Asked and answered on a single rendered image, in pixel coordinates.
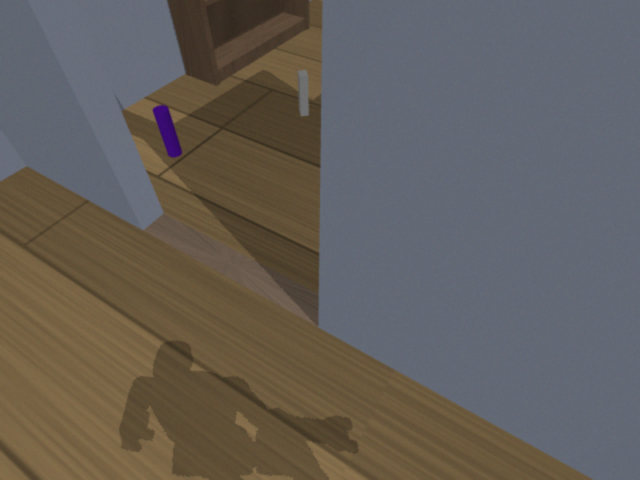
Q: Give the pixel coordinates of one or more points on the bookshelf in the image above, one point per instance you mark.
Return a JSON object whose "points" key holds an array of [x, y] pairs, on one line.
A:
{"points": [[217, 38]]}

